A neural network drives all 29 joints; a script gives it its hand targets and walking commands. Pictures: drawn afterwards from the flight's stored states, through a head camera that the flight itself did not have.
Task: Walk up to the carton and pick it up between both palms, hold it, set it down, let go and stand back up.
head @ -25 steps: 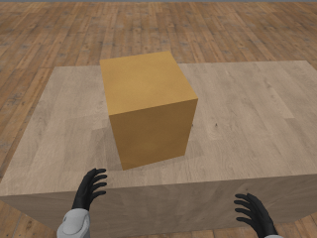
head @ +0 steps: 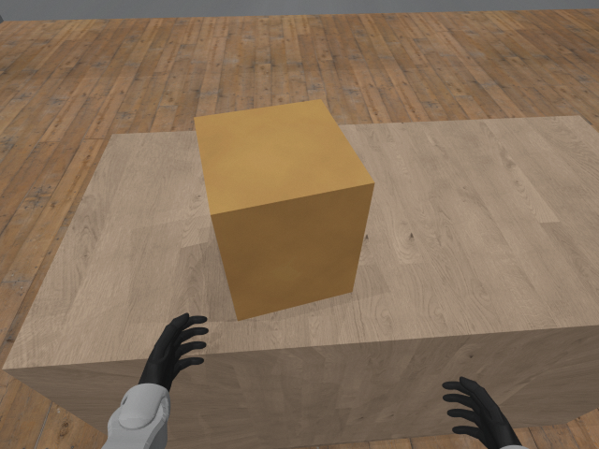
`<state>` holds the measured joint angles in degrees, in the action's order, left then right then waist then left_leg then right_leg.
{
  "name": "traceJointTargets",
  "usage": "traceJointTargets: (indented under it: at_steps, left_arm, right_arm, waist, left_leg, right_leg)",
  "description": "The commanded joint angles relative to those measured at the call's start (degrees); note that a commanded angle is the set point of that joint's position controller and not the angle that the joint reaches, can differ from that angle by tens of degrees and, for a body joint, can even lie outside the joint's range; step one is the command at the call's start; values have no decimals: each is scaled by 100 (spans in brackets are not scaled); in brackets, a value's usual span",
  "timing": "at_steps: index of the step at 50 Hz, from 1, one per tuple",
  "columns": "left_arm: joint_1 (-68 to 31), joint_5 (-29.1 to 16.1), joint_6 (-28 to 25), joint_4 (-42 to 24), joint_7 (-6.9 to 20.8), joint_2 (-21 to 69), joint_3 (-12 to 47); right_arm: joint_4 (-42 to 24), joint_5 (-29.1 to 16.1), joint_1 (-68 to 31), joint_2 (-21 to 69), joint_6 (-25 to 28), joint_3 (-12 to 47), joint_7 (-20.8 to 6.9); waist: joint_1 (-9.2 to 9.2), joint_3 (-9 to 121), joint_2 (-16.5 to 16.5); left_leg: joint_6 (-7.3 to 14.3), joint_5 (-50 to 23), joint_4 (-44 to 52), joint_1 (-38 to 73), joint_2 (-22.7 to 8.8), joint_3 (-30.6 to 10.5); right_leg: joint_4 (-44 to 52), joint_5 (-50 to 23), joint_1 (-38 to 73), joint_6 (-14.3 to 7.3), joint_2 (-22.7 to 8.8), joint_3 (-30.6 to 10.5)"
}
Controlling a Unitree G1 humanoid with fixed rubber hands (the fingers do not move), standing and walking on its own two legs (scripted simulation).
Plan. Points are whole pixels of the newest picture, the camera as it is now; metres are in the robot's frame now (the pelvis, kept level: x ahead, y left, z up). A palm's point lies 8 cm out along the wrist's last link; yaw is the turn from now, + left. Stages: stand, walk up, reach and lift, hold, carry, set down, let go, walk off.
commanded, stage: stand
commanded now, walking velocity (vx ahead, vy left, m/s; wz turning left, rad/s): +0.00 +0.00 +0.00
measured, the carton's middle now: (278, 211) +0.46 +0.06 +0.06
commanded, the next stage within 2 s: none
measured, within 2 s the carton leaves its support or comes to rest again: neither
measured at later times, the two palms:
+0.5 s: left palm (159, 372) +0.22 +0.20 +0.00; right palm out of the picture +0.15 -0.33 -0.12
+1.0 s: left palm (152, 375) +0.22 +0.21 -0.01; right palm out of the picture +0.13 -0.32 -0.10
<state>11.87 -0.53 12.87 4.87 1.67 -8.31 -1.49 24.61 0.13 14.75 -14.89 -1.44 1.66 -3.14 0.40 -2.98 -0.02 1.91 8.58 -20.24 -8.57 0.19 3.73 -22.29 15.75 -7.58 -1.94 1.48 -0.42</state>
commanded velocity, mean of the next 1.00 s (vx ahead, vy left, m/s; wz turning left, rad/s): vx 0.00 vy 0.00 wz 0.00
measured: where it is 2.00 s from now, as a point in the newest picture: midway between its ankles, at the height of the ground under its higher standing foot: outside the picture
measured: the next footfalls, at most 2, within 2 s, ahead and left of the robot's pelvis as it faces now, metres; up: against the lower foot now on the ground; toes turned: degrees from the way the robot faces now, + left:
none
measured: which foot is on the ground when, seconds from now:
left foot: down 0.00-1.00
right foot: down 0.00-1.00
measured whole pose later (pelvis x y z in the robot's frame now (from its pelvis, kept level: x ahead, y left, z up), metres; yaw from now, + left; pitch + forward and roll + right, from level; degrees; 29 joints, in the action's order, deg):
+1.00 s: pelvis +0.01 -0.03 -0.02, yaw +2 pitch -1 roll +0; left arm 12.3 0.0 -6.7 13.7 1.5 -19.6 1.8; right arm 41.3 1.7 14.1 -23.8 0.4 1.6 -2.7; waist 0.3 -0.4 -0.1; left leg 0.2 19.3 -33.6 -13.4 -0.8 -0.2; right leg -32.5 17.4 -14.2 -3.2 2.2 2.6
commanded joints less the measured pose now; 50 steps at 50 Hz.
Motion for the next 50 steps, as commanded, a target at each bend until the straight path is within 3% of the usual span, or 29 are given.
traceJointTargets:
  at_steps: [1,4,5,7,8,9,10,12,13,15,17,19,21,22,23,24,25,26,27,29,34,36,38,39,42,46,48,49,50]
  left_arm:
    - [12,367,-1136,1323,-147,-1722,-660]
    - [449,379,-1309,1750,-49,-1876,-657]
    - [277,352,-1315,1701,-38,-1985,-655]
    - [454,432,-1389,1659,-107,-2196,-591]
    - [8,495,-1461,1574,-184,-2501,-644]
    - [-336,492,-1487,1431,-262,-2626,-671]
    - [-487,437,-1508,1368,-301,-2581,-564]
    - [-670,374,-1549,1379,-264,-2392,-516]
    - [-497,320,-1566,1405,-240,-2330,-529]
    - [-483,296,-1585,1526,-233,-2325,-530]
    - [-282,241,-1562,1544,-256,-2290,-575]
    - [-404,279,-1630,1491,-287,-2347,-512]
    - [-210,272,-1659,1642,-243,-2401,-496]
    - [-137,242,-1653,1667,-305,-2437,-526]
    - [-210,256,-1637,1637,-319,-2552,-494]
    - [-205,234,-1608,1588,-327,-2500,-505]
    - [-103,231,-1622,1656,-354,-2544,-523]
    - [-233,227,-1627,1691,-366,-2449,-473]
    - [-28,213,-1655,1726,-393,-2626,-573]
    - [-121,254,-1651,1676,-426,-2523,-524]
    - [-230,257,-1656,1774,-427,-2459,-457]
    - [-262,238,-1650,1694,-437,-2639,-492]
    - [-160,208,-1676,1702,-392,-2322,-383]
    - [-301,282,-1703,1762,-392,-2242,-328]
    - [-438,293,-1700,1651,-368,-2368,-350]
    - [-304,301,-1679,1776,-325,-2325,-350]
    - [-295,289,-1750,1774,-357,-2441,-323]
    - [-339,255,-1752,1712,-332,-2456,-368]
    - [-307,259,-1722,1758,-291,-2353,-310]
  right_arm:
    - [445,444,-425,-1741,433,-689,224]
    - [575,346,-635,-1921,432,-784,174]
    - [621,322,-725,-1757,405,-696,173]
    - [705,261,-769,-1707,394,-743,77]
    - [822,169,-487,-1681,354,-695,33]
    - [986,233,-213,-1718,331,-716,30]
    - [1040,185,-37,-1678,300,-699,-22]
    - [1102,217,107,-1665,360,-636,-71]
    - [1136,159,149,-1689,391,-617,-66]
    - [1080,191,-188,-1730,440,-597,-68]
    - [1154,119,-291,-1905,458,-606,-24]
    - [1201,121,-551,-1735,422,-505,14]
    - [1191,123,-460,-1864,415,-517,9]
    - [1228,148,-388,-1796,379,-504,-16]
    - [1233,148,-293,-1722,370,-464,-7]
    - [1231,164,-495,-1846,388,-502,10]
    - [1255,133,-458,-1986,338,-556,15]
    - [1313,127,-422,-1956,323,-556,39]
    - [1302,74,-372,-1807,257,-530,42]
    - [1294,126,-604,-1813,217,-504,33]
    - [1365,166,-410,-1724,303,-488,41]
    - [1335,67,-504,-1774,296,-532,46]
    - [1332,117,-541,-1757,327,-517,95]
    - [1404,107,-633,-1846,357,-515,115]
    - [1294,127,-548,-1843,379,-570,94]
    - [1355,138,-415,-2004,426,-589,105]
    - [1360,90,-569,-1923,374,-575,34]
    - [1313,82,-257,-1832,402,-564,64]
    - [1351,95,-426,-1998,427,-598,85]
  waist:
    - [-375,-204,-258]
    - [-445,272,-207]
    - [-435,-201,171]
    - [-450,-157,1026]
    - [-168,-420,1448]
    - [39,-533,1403]
    - [129,-564,1497]
    - [153,-363,1247]
    - [226,-411,948]
    - [140,-284,1016]
    - [-50,285,593]
    - [-6,133,1081]
    - [-27,522,1146]
    - [-72,265,1240]
    - [44,393,1130]
    - [-147,498,1113]
    - [-60,518,1184]
    - [-46,503,860]
    - [-77,461,1416]
    - [-93,386,1165]
    - [-33,217,922]
    - [-68,217,980]
    - [-79,534,1041]
    - [-80,283,728]
    - [-34,86,791]
    - [19,-85,532]
    - [-36,63,728]
    - [91,238,570]
    - [-26,6,394]
  left_leg:
    - [155,3179,212,-1413,-901,-1131]
    - [189,3384,246,-2052,-818,-920]
    - [307,3022,-90,-1669,-838,-1054]
    - [86,2445,-1335,-1582,-263,-638]
    - [60,1666,-2474,-1390,174,-290]
    - [117,1461,-2773,-1152,69,-546]
    - [217,1289,-2247,-920,-61,-534]
    - [224,1097,-1656,-349,-57,-394]
    - [278,1108,-1347,-402,-149,-470]
    - [220,639,-1058,-425,-310,-532]
    - [192,-71,-939,-431,-484,-798]
    - [187,152,-1164,-566,-400,-738]
    - [202,-107,-1137,-146,-570,-924]
    - [197,164,-1375,-710,-409,-802]
    - [155,329,-1059,-688,-446,-835]
    - [160,-49,-1010,-528,-486,-845]
    - [179,-62,-1002,-490,-442,-818]
    - [111,39,-1067,-737,-383,-664]
    - [82,435,-1112,-880,-382,-655]
    - [80,203,-1045,-755,-371,-724]
    - [114,500,-968,-465,-485,-829]
    - [142,228,-984,-692,-484,-791]
    - [141,23,-819,-267,-643,-970]
    - [129,351,-925,-366,-548,-941]
    - [157,815,-788,-589,-556,-962]
    - [195,514,-757,-617,-591,-1075]
    - [121,712,-808,-743,-504,-895]
    - [186,628,-772,-556,-585,-990]
    - [210,525,-739,-567,-597,-1003]
  right_leg:
    - [-921,1220,-981,127,-199,-203]
    - [-1606,1408,-106,25,-16,84]
    - [-1041,1279,-906,-9,-122,-187]
    - [173,3111,-1284,-242,-696,-1206]
    - [892,3720,-1890,-589,-1249,-1941]
    - [1071,3577,-2277,-631,-1447,-2239]
    - [835,3203,-2296,-580,-1295,-1715]
    - [447,2771,-2293,-267,-770,-1052]
    - [310,2428,-2092,-227,-814,-1084]
    - [105,1540,-1537,-113,-678,-937]
    - [-308,368,-874,81,-657,-824]
    - [-111,-12,-937,120,-815,-1084]
    - [-422,-935,-830,141,-723,-879]
    - [-117,-1414,-579,433,-876,-1076]
    - [-204,-1317,-445,182,-870,-985]
    - [-277,-1763,-428,223,-832,-878]
    - [-244,-1477,-349,265,-810,-903]
    - [-236,-1878,-161,425,-924,-948]
    - [-149,-1737,-66,568,-973,-1034]
    - [-200,-2121,-115,490,-891,-817]
    - [138,-472,-813,217,-955,-1030]
    - [30,-1262,-476,361,-1052,-956]
    - [-167,-444,-719,130,-800,-780]
    - [99,-34,-894,195,-842,-989]
    - [204,1019,-1041,96,-789,-902]
    - [-35,821,-1086,-90,-568,-621]
    - [88,612,-853,88,-690,-658]
    - [-151,447,-814,-94,-695,-713]
    - [-101,388,-1010,-92,-630,-676]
